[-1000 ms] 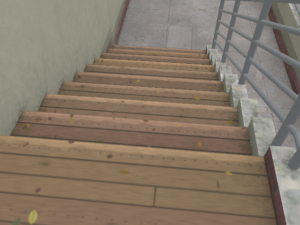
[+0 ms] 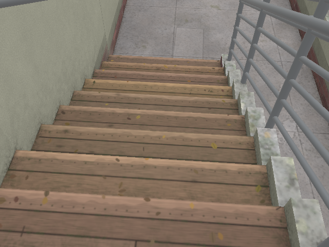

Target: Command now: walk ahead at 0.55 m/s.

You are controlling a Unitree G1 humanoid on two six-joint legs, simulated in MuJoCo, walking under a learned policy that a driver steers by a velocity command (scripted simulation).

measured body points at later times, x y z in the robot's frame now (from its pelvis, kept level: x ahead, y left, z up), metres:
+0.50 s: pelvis +0.22 +0.04 -0.01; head +0.25 +0.06 +0.44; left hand +0.25 +0.29 -0.16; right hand +0.43 -0.17 -0.10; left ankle +0.24 +0.19 -0.73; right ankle +0.24 -0.10 -0.73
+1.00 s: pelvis +0.25 +0.07 +0.01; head +0.28 +0.08 +0.46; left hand +0.34 +0.35 -0.11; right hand +0.39 -0.20 -0.10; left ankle +0.24 +0.18 -0.73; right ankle +0.24 -0.10 -0.73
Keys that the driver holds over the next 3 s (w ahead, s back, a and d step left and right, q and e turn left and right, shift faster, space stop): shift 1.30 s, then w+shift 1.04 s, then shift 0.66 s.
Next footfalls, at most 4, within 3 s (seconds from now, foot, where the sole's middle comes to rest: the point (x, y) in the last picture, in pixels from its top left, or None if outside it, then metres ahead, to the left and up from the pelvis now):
0.24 right None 0.28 -0.09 -0.76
0.48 left None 0.28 0.19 -0.76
1.96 left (127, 225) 0.59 0.20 -0.93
2.40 right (164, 174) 0.93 0.03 -1.09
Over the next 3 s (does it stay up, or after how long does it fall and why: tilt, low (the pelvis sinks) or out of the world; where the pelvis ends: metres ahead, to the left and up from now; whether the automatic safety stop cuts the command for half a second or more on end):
stays up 1.12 0.15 -0.48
